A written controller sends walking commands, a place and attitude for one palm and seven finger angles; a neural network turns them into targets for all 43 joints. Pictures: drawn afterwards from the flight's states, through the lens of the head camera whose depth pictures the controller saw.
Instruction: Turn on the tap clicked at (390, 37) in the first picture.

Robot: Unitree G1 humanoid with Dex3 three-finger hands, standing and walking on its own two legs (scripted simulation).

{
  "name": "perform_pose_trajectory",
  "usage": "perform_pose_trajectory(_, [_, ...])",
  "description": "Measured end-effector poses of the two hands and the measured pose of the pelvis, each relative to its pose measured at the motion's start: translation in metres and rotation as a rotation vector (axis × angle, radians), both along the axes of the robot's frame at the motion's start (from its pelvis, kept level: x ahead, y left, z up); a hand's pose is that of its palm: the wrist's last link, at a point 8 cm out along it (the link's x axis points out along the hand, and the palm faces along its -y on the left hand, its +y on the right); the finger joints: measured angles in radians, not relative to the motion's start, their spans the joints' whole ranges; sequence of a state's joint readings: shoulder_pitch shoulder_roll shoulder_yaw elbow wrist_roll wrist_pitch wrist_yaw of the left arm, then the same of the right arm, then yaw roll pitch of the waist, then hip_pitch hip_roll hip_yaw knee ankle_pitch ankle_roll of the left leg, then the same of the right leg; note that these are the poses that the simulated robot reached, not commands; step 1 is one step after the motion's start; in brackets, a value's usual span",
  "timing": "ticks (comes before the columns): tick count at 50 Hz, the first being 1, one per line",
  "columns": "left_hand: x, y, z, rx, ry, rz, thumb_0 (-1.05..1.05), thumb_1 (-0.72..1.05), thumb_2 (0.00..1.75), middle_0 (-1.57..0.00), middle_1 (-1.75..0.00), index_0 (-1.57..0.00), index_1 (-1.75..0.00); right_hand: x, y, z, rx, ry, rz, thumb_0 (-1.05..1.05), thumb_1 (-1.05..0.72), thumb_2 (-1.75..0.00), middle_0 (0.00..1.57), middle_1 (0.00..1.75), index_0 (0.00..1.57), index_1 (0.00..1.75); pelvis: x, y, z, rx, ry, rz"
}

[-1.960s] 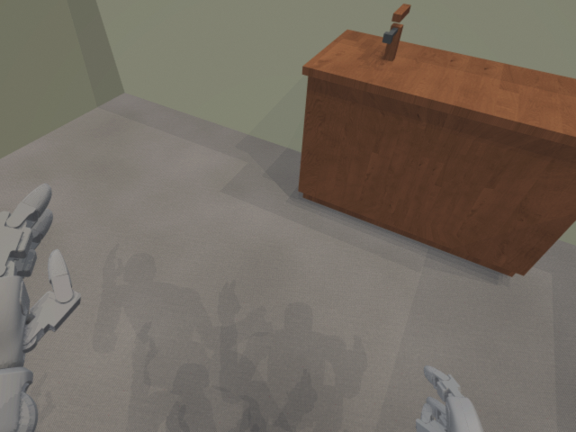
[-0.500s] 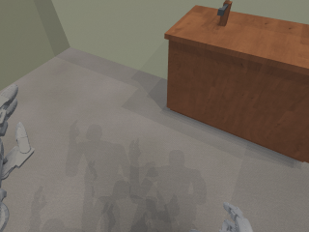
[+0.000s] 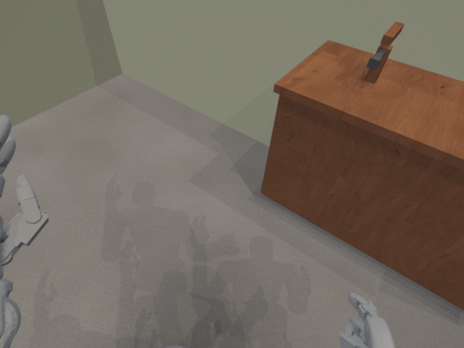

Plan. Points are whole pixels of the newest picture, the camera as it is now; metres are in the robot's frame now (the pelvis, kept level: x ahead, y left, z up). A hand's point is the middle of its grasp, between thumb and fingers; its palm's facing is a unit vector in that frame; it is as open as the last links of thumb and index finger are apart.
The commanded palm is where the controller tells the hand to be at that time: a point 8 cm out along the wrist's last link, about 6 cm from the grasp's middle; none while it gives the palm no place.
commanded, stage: walk to a spot facing it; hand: left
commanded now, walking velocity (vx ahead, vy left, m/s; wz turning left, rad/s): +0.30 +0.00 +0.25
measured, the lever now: (373, 62) +0.88 -0.37 +0.09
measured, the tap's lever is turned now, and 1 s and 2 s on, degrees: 0 0 0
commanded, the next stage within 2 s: turn to face it in 0.54 s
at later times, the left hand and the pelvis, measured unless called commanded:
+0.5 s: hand (98, 182) +0.28 +0.21 +0.18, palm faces +0.55 -0.71 -0.43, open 7.4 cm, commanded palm +0.21 +0.25 +0.20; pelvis +0.11 -0.06 +0.02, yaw +13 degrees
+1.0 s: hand (77, 165) +0.28 +0.22 +0.21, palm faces +0.63 -0.67 -0.39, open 7.4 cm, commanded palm +0.23 +0.25 +0.20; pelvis +0.14 -0.06 +0.02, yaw +13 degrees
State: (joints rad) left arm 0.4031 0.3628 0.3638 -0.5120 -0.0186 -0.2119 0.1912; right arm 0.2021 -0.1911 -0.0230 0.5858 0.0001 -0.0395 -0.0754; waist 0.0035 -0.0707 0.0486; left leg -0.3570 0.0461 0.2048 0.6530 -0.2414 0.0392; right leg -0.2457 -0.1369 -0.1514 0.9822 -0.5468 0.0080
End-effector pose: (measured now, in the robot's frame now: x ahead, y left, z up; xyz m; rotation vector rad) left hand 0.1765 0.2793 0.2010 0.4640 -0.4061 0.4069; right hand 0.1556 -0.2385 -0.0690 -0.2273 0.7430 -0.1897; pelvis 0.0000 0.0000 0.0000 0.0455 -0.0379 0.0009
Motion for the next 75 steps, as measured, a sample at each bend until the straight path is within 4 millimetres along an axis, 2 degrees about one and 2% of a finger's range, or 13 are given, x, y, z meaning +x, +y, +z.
perform_pose_trajectory(4, [0.026,-0.005,0.006,0.015,0.033,-0.028,0.02,0.89,0.90,-0.21,-0.30,-0.21,-0.31,0.029,0.031,0.003,0.093,-0.017,0.058,0.01,-0.91,-0.90,0.20,0.30,0.20,0.30,0.015,-0.005,0.007,-0.026,0.000,0.032])
perform_pose_trajectory(9, [0.026,-0.023,0.036,0.105,0.031,-0.033,0.02,0.89,0.90,-0.21,-0.30,-0.21,-0.31,0.053,0.045,0.005,0.173,-0.007,0.114,0.01,-0.90,-0.90,0.21,0.30,0.21,0.30,0.041,-0.018,0.019,-0.053,0.021,0.049])
perform_pose_trajectory(13, [0.026,-0.029,0.042,0.155,0.071,0.065,0.01,0.89,0.90,-0.21,-0.30,-0.21,-0.31,0.073,0.033,-0.008,0.192,0.034,0.148,0.01,-0.90,-0.90,0.21,0.30,0.21,0.30,0.067,-0.034,0.019,-0.061,0.024,0.081])
perform_pose_trajectory(18, [0.039,-0.033,0.014,0.068,0.121,0.217,0.01,0.89,0.90,-0.21,-0.30,-0.21,-0.31,0.106,-0.005,-0.035,0.131,0.103,0.198,0.01,-0.90,-0.90,0.21,0.30,0.21,0.30,0.093,-0.054,0.007,-0.037,0.007,0.159])
perform_pose_trajectory(25, [0.059,-0.045,-0.003,-0.020,0.203,0.219,0.02,0.89,0.90,-0.21,-0.30,-0.21,-0.31,0.157,-0.045,-0.008,-0.009,0.108,0.210,0.02,-0.91,-0.90,0.20,0.30,0.21,0.30,0.114,-0.062,0.021,-0.002,0.004,0.220])
perform_pose_trajectory(32, [0.062,-0.030,0.032,0.101,0.055,0.178,0.02,0.89,0.90,-0.21,-0.30,-0.21,-0.31,0.203,-0.034,0.023,-0.092,0.014,0.232,0.01,-0.91,-0.90,0.20,0.30,0.20,0.30,0.132,-0.051,0.016,-0.022,0.034,0.272])
perform_pose_trajectory(36, [0.056,-0.005,0.027,0.117,-0.012,0.210,0.01,0.89,0.90,-0.21,-0.30,-0.21,-0.31,0.220,-0.004,0.021,-0.068,-0.046,0.234,0.01,-0.91,-0.90,0.20,0.30,0.20,0.30,0.139,-0.035,0.002,-0.030,0.027,0.281])
perform_pose_trajectory(41, [0.050,0.012,0.009,0.029,0.054,0.285,0.01,0.89,0.90,-0.21,-0.30,-0.21,-0.31,0.216,0.043,0.020,0.054,-0.028,0.328,0.01,-0.91,-0.90,0.20,0.30,0.20,0.30,0.142,-0.037,0.012,-0.051,0.008,0.284])
perform_pose_trajectory(49, [0.051,-0.029,0.024,0.006,0.038,0.256,0.02,0.89,0.90,-0.20,-0.30,-0.20,-0.31,0.201,0.066,0.013,0.189,-0.058,0.424,0.01,-0.90,-0.90,0.21,0.30,0.21,0.30,0.140,-0.054,0.017,-0.054,-0.010,0.233])
perform_pose_trajectory(56, [0.076,-0.061,0.016,0.037,0.103,0.227,0.01,0.89,0.90,-0.20,-0.30,-0.20,-0.31,0.188,0.004,-0.012,0.203,-0.034,0.327,0.01,-0.90,-0.90,0.21,0.30,0.21,0.30,0.131,-0.083,0.008,-0.028,-0.010,0.168])
perform_pose_trajectory(66, [0.097,-0.109,0.013,0.034,0.175,0.010,0.02,0.89,0.90,-0.21,-0.30,-0.21,-0.31,0.121,-0.116,0.005,0.017,0.066,0.063,0.01,-0.91,-0.90,0.20,0.30,0.20,0.30,0.110,-0.103,0.022,0.012,0.043,0.058])
perform_pose_trajectory(70, [0.093,-0.112,0.028,0.092,0.123,-0.034,0.01,0.89,0.90,-0.21,-0.30,-0.21,-0.31,0.094,-0.137,0.010,-0.014,0.082,-0.006,0.01,-0.91,-0.90,0.20,0.30,0.20,0.30,0.098,-0.103,0.022,0.013,0.063,0.010])
perform_pose_trajectory(75, [0.085,-0.108,0.025,0.079,0.093,-0.060,0.01,0.89,0.90,-0.21,-0.30,-0.21,-0.31,0.065,-0.134,0.012,-0.001,0.077,-0.046,0.01,-0.91,-0.90,0.20,0.30,0.20,0.30,0.080,-0.098,0.019,0.008,0.076,-0.043])
